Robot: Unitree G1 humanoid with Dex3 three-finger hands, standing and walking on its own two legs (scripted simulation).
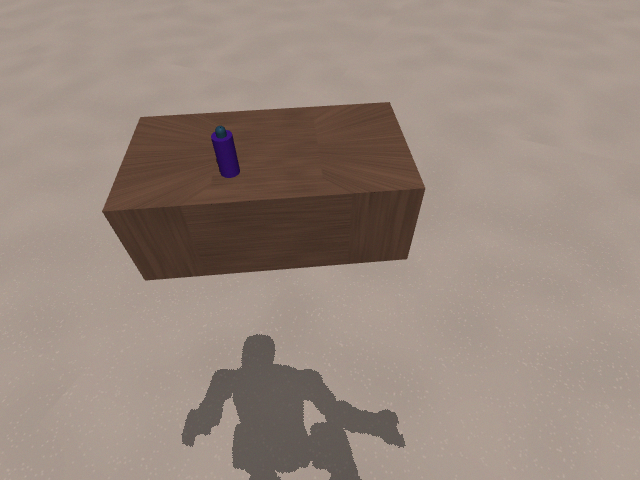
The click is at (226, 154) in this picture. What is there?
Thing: necked bottle
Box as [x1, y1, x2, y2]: [211, 126, 239, 177]
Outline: 217,126 215,131 211,135 211,138 220,172 225,177 232,177 239,172 232,135 230,131 226,130 222,126
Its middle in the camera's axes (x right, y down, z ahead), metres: -0.32 -0.31 +1.30
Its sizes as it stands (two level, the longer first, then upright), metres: 0.069 0.069 0.185
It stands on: a support 0.39 m high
